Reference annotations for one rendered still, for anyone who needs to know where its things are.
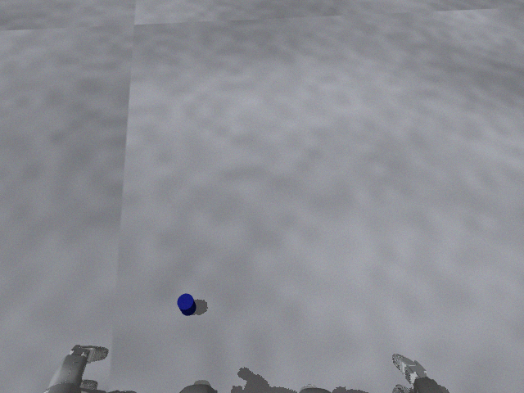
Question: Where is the left robot hand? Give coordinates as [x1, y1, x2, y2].
[48, 345, 136, 393]

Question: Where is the tin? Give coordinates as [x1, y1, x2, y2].
[177, 294, 197, 316]

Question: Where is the right robot hand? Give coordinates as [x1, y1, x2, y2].
[392, 354, 442, 393]

